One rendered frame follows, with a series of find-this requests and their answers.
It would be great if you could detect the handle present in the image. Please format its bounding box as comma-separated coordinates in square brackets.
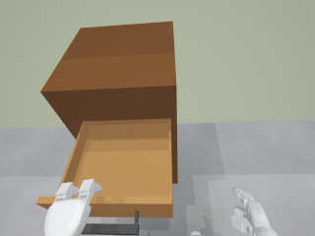
[81, 210, 140, 236]

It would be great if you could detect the robot right forearm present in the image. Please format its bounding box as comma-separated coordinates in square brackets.
[252, 226, 278, 236]

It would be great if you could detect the cabinet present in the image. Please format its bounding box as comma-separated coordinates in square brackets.
[40, 21, 178, 184]

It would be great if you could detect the robot left hand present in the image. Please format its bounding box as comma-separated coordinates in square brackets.
[44, 178, 102, 236]

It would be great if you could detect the robot right hand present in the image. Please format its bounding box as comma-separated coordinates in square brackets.
[230, 188, 271, 236]

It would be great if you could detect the drawer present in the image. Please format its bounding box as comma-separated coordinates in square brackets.
[36, 118, 173, 218]

